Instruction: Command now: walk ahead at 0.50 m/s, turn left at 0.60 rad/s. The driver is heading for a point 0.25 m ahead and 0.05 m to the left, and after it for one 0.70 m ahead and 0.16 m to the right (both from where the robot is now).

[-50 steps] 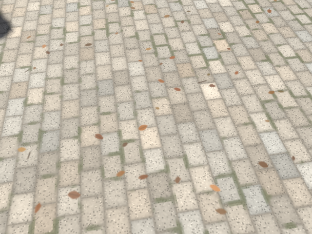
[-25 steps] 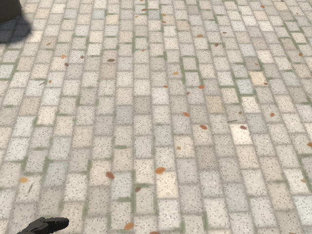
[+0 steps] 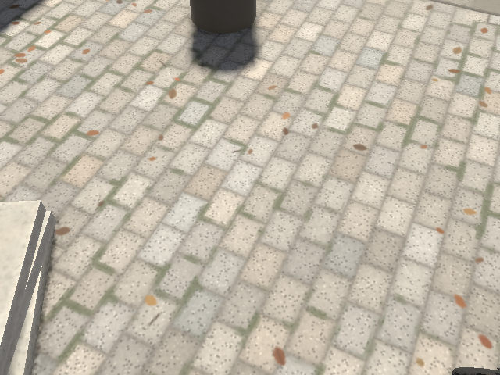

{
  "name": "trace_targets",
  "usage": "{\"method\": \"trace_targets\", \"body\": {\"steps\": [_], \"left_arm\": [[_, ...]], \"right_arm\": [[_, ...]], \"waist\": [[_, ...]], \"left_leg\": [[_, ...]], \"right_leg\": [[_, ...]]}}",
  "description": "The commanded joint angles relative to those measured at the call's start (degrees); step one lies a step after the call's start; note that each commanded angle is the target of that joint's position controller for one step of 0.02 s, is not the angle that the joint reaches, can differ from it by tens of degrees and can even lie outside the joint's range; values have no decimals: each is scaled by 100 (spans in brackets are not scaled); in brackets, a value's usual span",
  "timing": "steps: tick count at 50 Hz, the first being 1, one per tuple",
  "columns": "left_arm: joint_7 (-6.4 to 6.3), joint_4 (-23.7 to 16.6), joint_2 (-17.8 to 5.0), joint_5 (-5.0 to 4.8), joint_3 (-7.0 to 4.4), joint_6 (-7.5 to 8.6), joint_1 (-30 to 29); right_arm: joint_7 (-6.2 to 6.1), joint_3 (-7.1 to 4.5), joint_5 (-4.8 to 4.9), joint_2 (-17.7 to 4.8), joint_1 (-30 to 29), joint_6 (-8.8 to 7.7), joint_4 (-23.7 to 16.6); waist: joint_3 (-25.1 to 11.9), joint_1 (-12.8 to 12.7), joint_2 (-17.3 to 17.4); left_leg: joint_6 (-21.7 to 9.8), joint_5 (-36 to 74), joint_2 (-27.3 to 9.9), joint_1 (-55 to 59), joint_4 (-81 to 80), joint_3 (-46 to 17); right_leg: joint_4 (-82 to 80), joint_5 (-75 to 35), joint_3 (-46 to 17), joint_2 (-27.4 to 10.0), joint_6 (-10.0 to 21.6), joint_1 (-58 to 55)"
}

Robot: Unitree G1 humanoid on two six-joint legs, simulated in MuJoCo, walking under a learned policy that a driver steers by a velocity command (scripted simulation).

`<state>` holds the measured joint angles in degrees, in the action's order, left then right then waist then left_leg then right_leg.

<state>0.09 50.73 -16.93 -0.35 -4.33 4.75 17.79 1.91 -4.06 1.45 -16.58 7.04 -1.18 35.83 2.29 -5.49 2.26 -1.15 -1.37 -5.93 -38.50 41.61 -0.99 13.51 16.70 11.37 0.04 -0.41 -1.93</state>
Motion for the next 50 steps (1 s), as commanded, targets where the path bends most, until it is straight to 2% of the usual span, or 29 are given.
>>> {"method": "trace_targets", "body": {"steps": [1, 3, 4, 5, 6, 7, 8, 9, 10, 11, 12, 14, 16, 19, 21, 25, 28, 30, 31, 32, 33, 34, 35, 36, 37, 38, 41, 43, 50], "left_arm": [[-28, -306, -1082, -92, -241, -20, -151], [-63, -323, -1264, -144, -297, -93, -186], [-85, -338, -1340, -164, -320, -139, -214], [-114, -385, -1266, -176, -288, -176, -321], [-127, -512, -981, -6, -176, -146, -213], [-34, -853, -246, 202, 79, -3, 361], [35, -811, -806, 28, -8, 143, -182], [57, -911, -941, -167, -40, 165, -552], [15, -817, -829, -114, -1, 148, -516], [-22, -719, -813, -18, -9, 97, -493], [-25, -656, -824, -28, -25, 3, -354], [-48, -483, -626, -34, 6, -167, -31], [-87, -444, -475, 0, 37, -246, -30], [-69, -490, -351, -5, 87, -268, -363], [-36, -610, -416, -34, 71, -272, -668], [41, -900, -546, -28, -14, -349, -989], [138, -1071, -484, -21, -40, -410, -1042], [209, -1109, -424, -53, -52, -401, -895], [222, -1076, -470, -49, -86, -372, -658], [170, -1043, -824, -9, -211, -347, -324], [59, -1111, -1562, 75, -395, -341, -28], [35, -1117, -1418, 148, -340, -361, 253], [44, -1206, -1172, 112, -255, -338, 51], [18, -1282, -1024, 41, -239, -328, -325], [-6, -1327, -939, -43, -223, -362, -583], [-59, -1380, -876, -86, -198, -401, -762], [-136, -1459, -1000, -14, -248, -522, -792], [-189, -1486, -1064, -31, -283, -555, -759], [-193, -1655, -1067, -37, -301, -693, -966]], "right_arm": [[110, -32, 7, -244, -604, -76, -641], [129, -134, -30, -445, -376, -45, -668], [119, -236, -39, -625, 90, -23, -577], [68, -410, -48, -910, 1030, -7, -323], [-64, -576, -60, -1375, 1804, 47, -156], [-88, -593, -121, -1985, 1363, -4, -334], [-43, -453, -127, -1472, 1519, -69, -512], [-17, -320, -164, -1124, 1231, -130, -448], [-22, -242, -99, -861, 960, -158, -379], [-38, -173, -83, -653, 651, -161, -371], [-55, -119, -160, -573, 451, -173, -381], [-67, -92, -246, -562, 275, -247, -237], [-110, -78, -278, -549, 193, -319, -66], [-201, -62, -319, -535, 75, -294, 136], [-250, -91, -338, -641, 152, -242, 276], [-323, -150, -240, -739, 254, -35, 480], [-394, -187, -146, -764, 234, 124, 509], [-453, -209, -64, -795, 157, 205, 490], [-486, -216, -20, -794, 140, 227, 498], [-502, -216, -63, -748, 307, 191, 504], [-471, -148, -305, -533, 258, 101, 251], [-409, -86, -372, -400, -92, 52, 127], [-325, -126, -223, -555, -37, 36, 212], [-314, -138, -109, -556, -120, 58, 243], [-356, -154, -128, -552, -141, 95, 297], [-415, -198, -178, -649, -190, 139, 292], [-430, -151, -140, -435, -6, 164, 327], [-442, -128, -130, -397, -59, 148, 333], [-322, -165, -89, -518, -94, 26, 303]], "waist": [[222, 99, -584], [-24, 356, -760], [-322, 661, -808], [-759, 1191, -656], [-1290, 1465, 56], [-1956, 624, 1527], [-2608, 1168, 642], [-1893, 1103, 332], [-1343, 863, -149], [-1035, 691, -191], [-957, 501, -40], [-944, 285, 35], [-874, 234, 93], [-769, 362, 208], [-680, 533, 229], [-451, 676, 202], [-381, 684, 250], [-449, 573, 252], [-569, 421, 181], [-877, 330, -248], [-1228, 407, -1506], [-1813, 133, -1911], [-1835, 143, -1127], [-1403, 293, -789], [-1043, 401, -462], [-918, 486, -507], [-962, 599, -890], [-1041, 548, -921], [-909, 441, -1284]], "left_leg": [[-180, -190, 136, 74, -428, 289], [-408, -787, 475, 660, -534, 585], [-560, -981, 711, 1311, -616, 727], [-761, -500, 969, 2600, -1049, 765], [-1074, 421, 308, 4348, -1101, -335], [-2249, 877, -1284, 6000, -1474, -3550], [-2289, 1161, -1445, 6019, -1884, -4007], [-2029, 2045, -1344, 5411, -1853, -2920], [-1740, 2445, -1065, 4590, -1820, -2139], [-1553, 2569, -868, 3904, -1945, -1691], [-1483, 2776, -787, 3328, -2125, -1427], [-1484, 3205, -671, 2667, -2397, -910], [-1420, 3349, -574, 2501, -2528, -439], [-1182, 2947, -390, 2588, -2629, 143], [-1158, 2689, -483, 2829, -2687, 214], [-1225, 2173, -861, 3441, -2458, 66], [-1182, 2213, -1089, 3738, -2026, -54], [-994, 2573, -1060, 3847, -1539, 27], [-758, 2725, -856, 3711, -1066, 248], [-358, 2258, -403, 3284, -192, 576], [183, -234, 439, 1688, 1428, 916], [383, -3795, 1217, 457, 2692, 136], [341, -3819, 842, 301, 3165, -486], [319, -3406, 691, 100, 3129, -462], [353, -3030, 593, 4, 2728, -399], [399, -2694, 508, 161, 2365, -398], [595, -2281, 712, 677, 1637, -266], [665, -2074, 739, 847, 1084, -315], [568, -1848, 855, 1578, -346, -402]], "right_leg": [[-208, -2762, -365, -1621, 803, -106], [497, -4556, -143, -1643, 689, -329], [1252, -5381, -27, -1594, 623, -314], [2497, -5514, 136, -1372, 430, 138], [4306, -3556, 118, -1090, 113, 1591], [6359, 1977, -482, 133, -243, 3988], [6841, 2045, -1630, 19, -177, 4267], [6711, 1520, -1571, -253, -102, 4468], [6205, 1074, -1464, -533, -91, 4328], [5777, 866, -1429, -703, -123, 4048], [5611, 722, -1458, -798, -139, 3567], [5247, 384, -1372, -747, -250, 2966], [4633, -97, -1390, -704, -338, 2863], [3530, -1013, -1402, -668, -345, 2714], [3152, -1305, -1353, -593, -327, 2788], [2926, -607, -1287, -548, -230, 3305], [2773, 56, -1108, -452, -99, 3447], [2198, -92, -889, -280, 64, 3133], [1552, -769, -811, -130, 207, 2572], [1156, -2466, -1306, -273, 466, 1662], [1356, -5456, -3079, -1494, 1271, 337], [1067, -6019, -4376, -2284, 2348, -473], [1038, -5358, -3944, -2164, 2228, -322], [1060, -4671, -3401, -1792, 1885, 8], [955, -4051, -3097, -1518, 1601, 385], [845, -3601, -2958, -1348, 1451, 675], [781, -3587, -2800, -1063, 1403, 1027], [824, -3346, -2858, -1023, 1363, 1035], [910, -2011, -3635, -901, 1213, 1356]]}}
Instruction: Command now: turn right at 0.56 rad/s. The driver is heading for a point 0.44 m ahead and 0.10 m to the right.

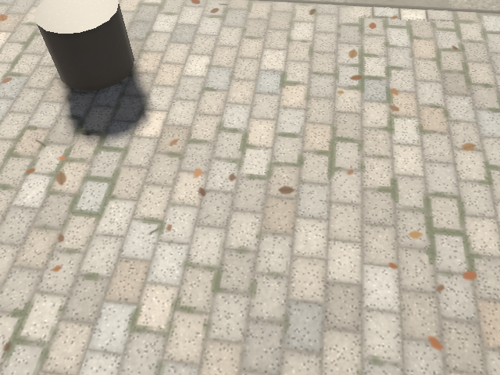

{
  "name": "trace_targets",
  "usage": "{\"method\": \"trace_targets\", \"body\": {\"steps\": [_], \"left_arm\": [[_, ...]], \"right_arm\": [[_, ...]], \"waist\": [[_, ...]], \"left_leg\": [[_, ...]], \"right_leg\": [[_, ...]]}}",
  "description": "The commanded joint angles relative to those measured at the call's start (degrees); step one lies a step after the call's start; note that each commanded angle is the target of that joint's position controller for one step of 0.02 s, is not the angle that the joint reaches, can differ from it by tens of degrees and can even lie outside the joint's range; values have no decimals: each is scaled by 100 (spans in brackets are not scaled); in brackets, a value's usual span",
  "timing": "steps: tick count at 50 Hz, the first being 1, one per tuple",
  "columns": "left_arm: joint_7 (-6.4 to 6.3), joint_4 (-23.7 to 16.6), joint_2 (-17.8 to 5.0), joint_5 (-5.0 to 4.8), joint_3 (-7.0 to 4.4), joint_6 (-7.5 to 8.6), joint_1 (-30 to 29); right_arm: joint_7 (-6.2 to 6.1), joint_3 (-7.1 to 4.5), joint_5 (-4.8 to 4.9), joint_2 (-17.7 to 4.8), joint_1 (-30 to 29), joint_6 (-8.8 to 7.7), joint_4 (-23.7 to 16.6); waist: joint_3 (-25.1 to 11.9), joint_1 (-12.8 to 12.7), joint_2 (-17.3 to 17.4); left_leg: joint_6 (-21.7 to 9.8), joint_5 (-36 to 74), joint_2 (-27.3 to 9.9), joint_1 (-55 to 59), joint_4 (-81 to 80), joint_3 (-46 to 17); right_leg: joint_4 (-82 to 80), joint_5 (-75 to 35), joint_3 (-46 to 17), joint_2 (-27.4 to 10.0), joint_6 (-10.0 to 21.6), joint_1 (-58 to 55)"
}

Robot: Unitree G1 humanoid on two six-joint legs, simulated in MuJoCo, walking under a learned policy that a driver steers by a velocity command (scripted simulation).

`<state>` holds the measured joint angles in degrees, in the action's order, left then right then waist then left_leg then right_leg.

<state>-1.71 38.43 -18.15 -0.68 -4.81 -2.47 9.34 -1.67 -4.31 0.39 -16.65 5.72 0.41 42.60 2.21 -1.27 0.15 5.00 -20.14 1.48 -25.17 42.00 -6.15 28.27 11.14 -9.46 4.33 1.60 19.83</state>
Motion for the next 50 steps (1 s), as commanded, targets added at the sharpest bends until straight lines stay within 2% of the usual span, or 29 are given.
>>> {"method": "trace_targets", "body": {"steps": [1, 3, 4, 5, 6, 7, 9, 12, 15, 18, 21, 23, 24, 25, 26, 27, 28, 29, 30, 31, 33, 35, 38, 41, 44, 46, 48, 49, 50], "left_arm": [[-12, -454, -929, -24, -246, 14, -181], [-40, -522, -816, -86, -207, -25, -299], [-41, -554, -562, -29, -133, -25, -111], [-16, -703, -394, -27, -98, 27, 129], [-5, -634, -875, 60, -238, 97, 162], [12, -505, -1125, -8, -347, 87, 232], [-19, -331, -941, -10, -345, -34, 350], [32, -526, -589, -90, -230, -73, 41], [81, -742, -452, -74, -154, -54, -298], [181, -848, -371, -62, -78, -50, -391], [265, -849, -458, -68, -97, -15, -283], [314, -729, -431, -73, -111, 33, 20], [325, -549, -386, -75, -121, 59, 389], [293, -299, -485, -94, -191, 79, 933], [239, -112, -813, -125, -325, 114, 1667], [236, -288, -1672, -68, -456, 236, 1883], [288, -340, -1283, -1, -347, 419, 1803], [283, -346, -938, 18, -211, 529, 1486], [264, -388, -706, -8, -130, 582, 1252], [230, -419, -648, -25, -90, 568, 1046], [147, -445, -627, 37, -49, 558, 948], [78, -354, -687, 35, -65, 567, 1044], [33, -158, -769, 9, -85, 575, 1325], [51, 56, -825, -38, -101, 590, 1586], [47, 211, -849, -70, -124, 571, 1607], [41, 246, -908, -53, -146, 533, 1549], [28, 238, -827, -9, -94, 475, 1483], [9, 121, -548, 114, 25, 459, 1545], [42, 116, 99, -4, 184, 525, 2426]], "right_arm": [[64, -155, 22, -526, 135, -174, -358], [104, -216, 10, -601, 513, -243, -238], [72, -308, -87, -974, 645, -235, -262], [51, -397, -228, -1454, 495, -165, -270], [59, -328, -334, -1150, 400, -195, -403], [33, -234, -288, -842, 147, -210, -501], [-13, -165, -105, -609, -158, -190, -556], [-108, -146, -116, -640, 130, -106, -493], [-143, -218, -129, -828, 438, -41, -435], [-77, -309, -34, -1060, 507, -39, -436], [37, -345, 49, -1172, 458, -115, -426], [113, -344, 147, -1180, 384, -166, -379], [138, -322, 186, -1103, 316, -175, -349], [156, -253, 164, -857, 384, -194, -297], [196, -122, 33, -450, 235, -226, -366], [198, -31, -139, -201, -240, -338, -899], [223, -115, 45, -599, -562, -494, -996], [293, -174, 180, -825, -483, -585, -970], [321, -204, 110, -903, -289, -640, -800], [316, -217, -33, -922, -250, -679, -717], [364, -188, -108, -793, -173, -692, -595], [389, -84, -81, -540, -310, -667, -549], [435, 43, -8, -313, -775, -655, -622], [501, 68, 56, -358, -1143, -671, -746], [547, 38, 67, -495, -1113, -707, -786], [524, -23, 39, -636, -809, -716, -725], [418, -198, 9, -953, 449, -685, -421], [368, -250, -112, -1271, 1414, -674, -309], [425, -310, -168, -1575, 1760, -663, -110]], "waist": [[-890, 71, -1097], [-852, 290, -993], [-940, 188, -288], [-687, -155, 1479], [-687, 11, 1389], [-594, -67, 917], [-396, -102, 702], [-334, 132, 879], [-532, 377, 987], [-599, 515, 1051], [-375, 452, 1068], [-317, 237, 925], [-349, 39, 803], [-490, -144, 516], [-652, -425, -457], [-509, -433, -1851], [-413, -598, -1229], [7, -343, -1178], [180, -181, -911], [205, -88, -766], [82, 13, -737], [21, -39, -584], [117, -259, -636], [335, -390, -637], [417, -274, -680], [184, -93, -796], [-774, 568, -754], [-1653, 910, -193], [-2615, 424, 1777]], "left_leg": [[-104, 146, 126, 410, -766, 131], [-298, 1108, -16, 1226, -2041, 180], [-643, 1351, -987, 1835, -2311, -626], [-1536, 2511, -2118, 2017, -2509, -2063], [-2117, 2723, -2608, 1723, -2555, -2490], [-2002, 2587, -2310, 1559, -2471, -1893], [-1579, 2243, -1689, 1578, -2353, -933], [-1637, 2592, -1464, 1834, -2384, -261], [-1775, 2864, -1713, 2414, -2325, -154], [-1736, 902, -1817, 2135, -2709, -42], [-1630, -91, -1881, 1673, -2899, 80], [-1506, -298, -1881, 1455, -2729, 258], [-1391, -356, -1782, 1193, -2423, 479], [-1196, -438, -1553, 729, -1788, 801], [-778, -550, -1119, -289, 4, 1410], [-371, -1664, -137, -2564, 1865, 1301], [-451, -1570, -280, -3003, 2542, 309], [-578, -953, -502, -3082, 2518, 199], [-598, -352, -649, -2896, 2315, 240], [-547, 81, -688, -2669, 1945, 273], [-390, 857, -604, -2119, 1439, 452], [-257, 1454, -505, -1779, 721, 581], [-214, 2227, -331, -1228, -375, 674], [-338, 2423, -283, -1050, -901, 643], [-583, 2195, -305, -989, -1233, 560], [-763, 1772, -134, -484, -1281, 735], [-1105, 1782, 65, 1434, -1292, 974], [-1513, 2254, -965, 3233, -1023, -182], [-2492, 1558, -2411, 4928, -1727, -3140]], "right_leg": [[-477, -1464, -1672, -1291, 958, -832], [-146, -926, -1649, -979, 627, -537], [628, 269, -1240, -591, 315, 47], [1682, 2233, -77, 418, -38, 1260], [3125, 2642, -23, 66, -284, 1455], [3712, 2246, -47, -80, -347, 1425], [4165, 1572, 114, -179, -538, 1573], [3885, 1151, 509, -269, -723, 1698], [3019, 1202, 655, -496, -805, 1645], [2149, 1217, 996, -657, -643, 1067], [1360, 1250, 1290, -607, -325, 436], [543, 898, 1439, -545, -62, -160], [24, 595, 1601, -412, 60, -745], [-220, 652, 1608, -243, 198, -1596], [-597, 907, 395, -945, 530, -2640], [-1226, 1714, -2825, -2408, 1628, -3240], [-1744, 2282, -3355, -2690, 2051, -2873], [-1797, 2212, -2831, -2512, 1845, -2617], [-1715, 1724, -2189, -2203, 1591, -2383], [-1703, 1037, -1741, -1965, 1413, -2200], [-1770, -250, -1032, -1650, 1227, -1966], [-1754, -1022, -496, -1467, 1109, -1836], [-1775, -1069, -125, -1333, 955, -1533], [-1831, -839, -228, -1527, 966, -1551], [-1642, -1249, -310, -1778, 870, -1962], [-1190, -2570, -243, -1773, 761, -2226], [456, -4313, 123, -1360, 518, -1944], [2169, -2886, 210, -1004, 284, -798], [4368, 1874, 204, 165, -157, 1111]]}}
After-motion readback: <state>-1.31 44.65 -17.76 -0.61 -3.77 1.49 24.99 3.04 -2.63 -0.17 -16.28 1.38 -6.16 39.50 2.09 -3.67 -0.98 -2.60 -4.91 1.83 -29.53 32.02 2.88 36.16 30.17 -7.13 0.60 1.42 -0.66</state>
